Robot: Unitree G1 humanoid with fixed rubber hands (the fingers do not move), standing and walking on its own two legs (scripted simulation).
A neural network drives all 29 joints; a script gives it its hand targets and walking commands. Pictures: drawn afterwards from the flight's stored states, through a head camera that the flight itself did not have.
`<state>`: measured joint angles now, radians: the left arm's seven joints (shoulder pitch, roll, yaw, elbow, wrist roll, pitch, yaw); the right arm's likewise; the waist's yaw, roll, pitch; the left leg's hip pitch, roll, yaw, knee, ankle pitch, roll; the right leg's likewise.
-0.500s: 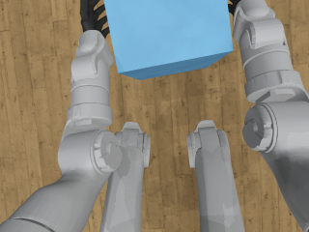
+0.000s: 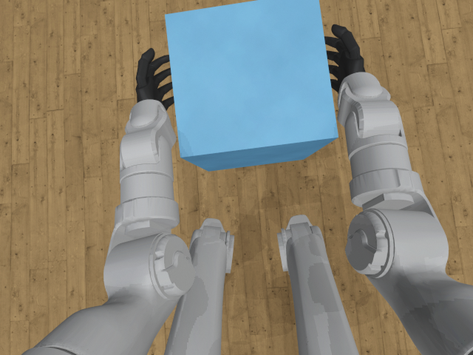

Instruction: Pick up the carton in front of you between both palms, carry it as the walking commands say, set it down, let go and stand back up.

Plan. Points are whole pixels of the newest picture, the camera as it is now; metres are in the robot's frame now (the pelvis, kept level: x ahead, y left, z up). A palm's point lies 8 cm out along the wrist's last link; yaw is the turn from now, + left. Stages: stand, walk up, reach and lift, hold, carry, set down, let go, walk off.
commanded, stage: reach and lift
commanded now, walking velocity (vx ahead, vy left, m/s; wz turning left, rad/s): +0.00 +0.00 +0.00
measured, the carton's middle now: (249, 103) +0.50 -0.01 -0.13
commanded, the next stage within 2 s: none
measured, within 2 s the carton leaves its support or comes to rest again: neither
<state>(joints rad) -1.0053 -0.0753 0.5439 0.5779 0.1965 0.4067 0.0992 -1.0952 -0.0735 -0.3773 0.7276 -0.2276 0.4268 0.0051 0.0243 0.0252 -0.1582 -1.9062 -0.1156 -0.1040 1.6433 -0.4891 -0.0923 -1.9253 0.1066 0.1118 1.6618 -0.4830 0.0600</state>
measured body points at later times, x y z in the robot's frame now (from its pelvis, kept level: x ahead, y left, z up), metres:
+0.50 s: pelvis +0.04 +0.00 +0.14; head +0.19 -0.01 +0.56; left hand +0.45 +0.15 +0.10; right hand +0.45 -0.15 +0.09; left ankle +0.10 +0.14 -0.49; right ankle +0.10 -0.13 -0.49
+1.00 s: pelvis +0.09 +0.01 +0.24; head +0.09 +0.01 +0.69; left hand +0.41 +0.15 +0.24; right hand +0.40 -0.15 +0.24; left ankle +0.10 +0.14 -0.49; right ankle +0.10 -0.13 -0.49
